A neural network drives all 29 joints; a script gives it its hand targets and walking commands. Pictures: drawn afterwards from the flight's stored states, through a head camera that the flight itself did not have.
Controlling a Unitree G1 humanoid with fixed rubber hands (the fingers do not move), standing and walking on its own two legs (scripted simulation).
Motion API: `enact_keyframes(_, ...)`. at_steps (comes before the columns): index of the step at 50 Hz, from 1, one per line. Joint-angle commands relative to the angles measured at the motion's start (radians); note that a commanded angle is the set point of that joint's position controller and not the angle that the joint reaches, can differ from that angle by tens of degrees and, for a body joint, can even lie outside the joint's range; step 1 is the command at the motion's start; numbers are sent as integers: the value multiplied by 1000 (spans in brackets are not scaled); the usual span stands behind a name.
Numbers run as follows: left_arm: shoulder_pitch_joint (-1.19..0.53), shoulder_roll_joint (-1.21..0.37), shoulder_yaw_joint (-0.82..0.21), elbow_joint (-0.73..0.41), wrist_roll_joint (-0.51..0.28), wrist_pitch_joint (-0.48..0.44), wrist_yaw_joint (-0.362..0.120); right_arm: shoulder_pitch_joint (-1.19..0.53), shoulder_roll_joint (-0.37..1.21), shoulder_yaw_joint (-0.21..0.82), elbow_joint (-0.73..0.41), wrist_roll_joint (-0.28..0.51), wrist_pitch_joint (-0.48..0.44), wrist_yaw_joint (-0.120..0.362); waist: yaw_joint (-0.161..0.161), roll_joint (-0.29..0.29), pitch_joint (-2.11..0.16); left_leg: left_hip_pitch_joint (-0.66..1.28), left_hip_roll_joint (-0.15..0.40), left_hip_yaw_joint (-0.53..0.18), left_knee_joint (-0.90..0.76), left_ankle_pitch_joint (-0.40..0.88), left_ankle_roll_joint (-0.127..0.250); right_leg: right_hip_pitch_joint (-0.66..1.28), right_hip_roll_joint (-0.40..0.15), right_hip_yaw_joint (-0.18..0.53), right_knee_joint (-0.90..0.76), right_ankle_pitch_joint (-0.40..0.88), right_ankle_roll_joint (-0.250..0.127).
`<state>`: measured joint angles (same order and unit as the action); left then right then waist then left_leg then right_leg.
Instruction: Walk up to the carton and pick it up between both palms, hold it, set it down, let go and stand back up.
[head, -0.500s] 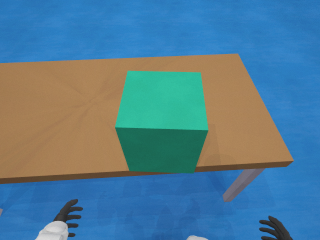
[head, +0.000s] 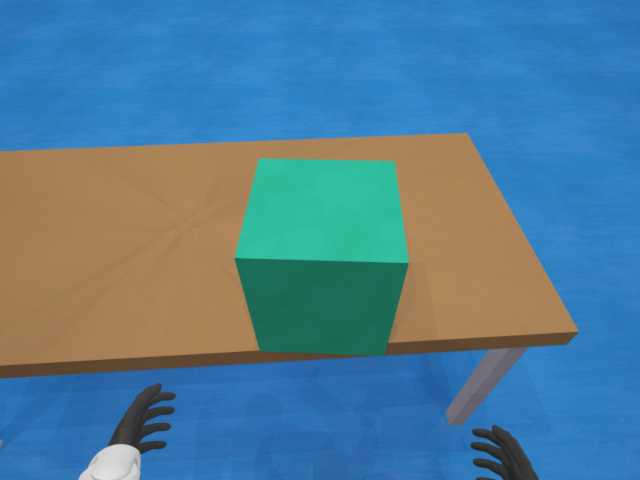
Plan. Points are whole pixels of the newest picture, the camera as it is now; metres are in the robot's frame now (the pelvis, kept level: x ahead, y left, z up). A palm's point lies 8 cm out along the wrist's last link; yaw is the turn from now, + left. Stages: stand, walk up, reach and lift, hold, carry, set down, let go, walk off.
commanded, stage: reach and lift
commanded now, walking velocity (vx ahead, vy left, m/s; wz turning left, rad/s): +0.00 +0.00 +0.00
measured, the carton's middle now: (324, 260) +0.45 +0.00 -0.02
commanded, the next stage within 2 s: none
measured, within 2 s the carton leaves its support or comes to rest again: neither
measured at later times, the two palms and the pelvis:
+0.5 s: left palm (142, 424) +0.21 +0.23 -0.04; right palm (511, 461) +0.17 -0.22 -0.06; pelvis +0.01 +0.00 +0.00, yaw +0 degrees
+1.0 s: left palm (150, 400) +0.23 +0.22 -0.02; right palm (492, 411) +0.22 -0.20 -0.03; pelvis +0.01 +0.00 +0.00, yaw +0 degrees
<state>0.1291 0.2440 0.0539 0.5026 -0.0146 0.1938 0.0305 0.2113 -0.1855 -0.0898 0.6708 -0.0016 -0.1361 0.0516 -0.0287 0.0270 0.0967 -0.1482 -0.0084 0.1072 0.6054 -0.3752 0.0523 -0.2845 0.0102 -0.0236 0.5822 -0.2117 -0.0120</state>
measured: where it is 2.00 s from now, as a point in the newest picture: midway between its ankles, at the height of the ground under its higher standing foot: outside the picture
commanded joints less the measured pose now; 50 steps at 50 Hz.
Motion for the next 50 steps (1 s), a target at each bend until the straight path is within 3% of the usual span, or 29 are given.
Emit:
enact_keyframes(1,-65,107,20,-59,-33,-113,22,-53,-121,-23,-202,-3,-84,-24,58,58,-119,-393,127,-72,-344,13,4,424,57,10,-37,116,-7)
enact_keyframes(2,-77,116,19,-68,-36,-131,23,-51,-101,-14,-210,12,-88,-30,44,52,-138,-406,125,-65,-337,-4,11,442,49,18,-41,106,-3)
enact_keyframes(4,-64,117,24,-38,-34,-160,22,-56,-98,-7,-221,12,-101,-31,57,15,-149,-382,105,-64,-318,24,7,422,41,26,-56,95,-1)
enact_keyframes(8,-74,98,4,-33,-57,-219,27,-73,-81,7,-187,43,-132,-29,68,40,-164,-337,104,-59,-298,92,-18,390,31,32,-70,105,-19)
enact_keyframes(11,-41,92,12,-40,-69,-266,29,-54,-65,22,-201,71,-164,-31,86,19,-198,-277,71,-47,-265,180,-34,367,12,49,-99,139,-22)
enact_keyframes(13,-50,95,16,-22,-73,-304,24,-65,-66,24,-184,68,-188,-38,70,-12,-212,-234,64,-54,-245,213,-39,329,5,45,-107,152,-21)
enact_keyframes(15,-28,80,-17,31,-87,-329,11,-82,-66,47,-170,104,-211,-38,65,-7,-200,-199,56,-62,-228,263,-59,323,-7,57,-128,177,-38)
enact_keyframes(16,-18,91,-1,33,-85,-347,9,-83,-62,41,-164,95,-222,-43,65,-36,-193,-182,55,-62,-230,274,-57,317,-9,45,-128,177,-33)
enact_keyframes(17,-58,97,-2,24,-88,-360,3,-96,-60,43,-157,104,-228,-48,55,-18,-186,-183,47,-60,-218,271,-59,305,-14,57,-138,171,-32)
enact_keyframes(18,-43,98,10,38,-92,-377,5,-88,-46,57,-149,103,-235,-48,76,-26,-199,-174,44,-52,-218,259,-57,309,-21,66,-146,148,-33)
enact_keyframes(19,-67,93,-7,17,-91,-398,7,-102,-40,48,-164,103,-250,-50,53,-18,-202,-197,54,-63,-228,251,-56,322,-8,57,-130,145,-31)
enact_keyframes(21,-71,83,-2,29,-100,-438,13,-105,-41,66,-155,113,-275,-41,79,0,-196,-207,58,-62,-233,265,-62,327,-8,63,-127,138,-38)
enact_keyframes(22,-74,97,-2,27,-108,-455,10,-121,-50,72,-168,120,-290,-43,75,-19,-206,-213,54,-61,-223,253,-63,328,-12,59,-127,127,-36)
enact_keyframes(23,-85,98,-10,15,-112,-465,8,-118,-36,62,-157,123,-289,-40,74,12,-193,-209,54,-64,-225,253,-61,315,-11,62,-126,116,-42)
enact_keyframes(24,-91,90,-15,41,-117,-479,11,-135,-57,67,-137,124,-300,-45,62,-6,-197,-215,56,-62,-216,245,-67,316,-13,62,-127,105,-45)
enact_keyframes(26,-130,95,-17,40,-132,-505,11,-161,-28,82,-163,131,-311,-43,78,-12,-198,-243,54,-71,-221,197,-55,308,-11,68,-117,59,-42)
enact_keyframes(28,-135,85,-42,56,-134,-531,11,-177,-41,75,-141,136,-326,-39,61,-3,-186,-268,67,-77,-228,183,-59,333,3,52,-93,54,-40)
enact_keyframes(29,-150,82,-43,49,-135,-545,13,-167,-37,82,-120,137,-328,-40,72,22,-173,-270,64,-78,-232,171,-59,324,-4,60,-91,46,-43)
enact_keyframes(31,-197,85,-47,70,-156,-564,14,-235,-37,77,-153,129,-337,-37,75,0,-165,-299,64,-82,-232,118,-51,309,2,52,-82,5,-43)
enact_keyframes(36,-233,95,-44,25,-175,-634,27,-268,-15,113,-197,159,-387,-47,95,0,-228,-295,63,-89,-209,175,-62,323,-2,64,-66,59,-42)
enact_keyframes(37,-233,80,-64,21,-176,-641,29,-262,-17,105,-172,166,-389,-49,74,16,-204,-297,71,-101,-220,185,-64,329,1,59,-61,82,-43)
enact_keyframes(38,-211,84,-49,27,-167,-651,26,-238,7,133,-151,179,-399,-52,106,16,-212,-300,64,-90,-205,227,-73,342,-1,68,-73,96,-48)
enact_keyframes(39,-202,87,-61,18,-179,-653,23,-239,0,138,-173,188,-406,-57,97,11,-226,-267,59,-90,-193,282,-79,332,-5,77,-79,132,-57)
enact_keyframes(40,-260,76,-88,8,-183,-654,27,-284,-25,117,-158,191,-409,-55,67,39,-229,-259,73,-113,-201,279,-89,309,2,65,-68,128,-58)
enact_keyframes(41,-231,78,-81,18,-182,-662,25,-278,-25,128,-150,191,-415,-57,80,18,-213,-246,68,-119,-201,264,-90,294,6,64,-84,100,-56)
enact_keyframes(45,-302,88,-77,24,-199,-652,29,-329,-26,121,-144,213,-386,-48,93,30,-191,-279,62,-107,-219,191,-80,297,-5,68,-95,42,-52)
enact_keyframes(46,-332,99,-78,32,-215,-648,27,-371,-30,137,-158,212,-373,-56,91,2,-216,-316,63,-112,-216,142,-73,312,-10,78,-83,25,-54)
enact_keyframes(48,-367,99,-81,30,-205,-629,37,-411,-32,125,-143,206,-341,-53,94,49,-207,-317,71,-123,-241,146,-79,312,-7,84,-79,36,-57)
enact_keyframes(50,-395,103,-80,47,-223,-609,38,-444,-52,108,-139,201,-322,-59,87,24,-218,-330,61,-110,-232,112,-74,314,-13,74,-81,-2,-50)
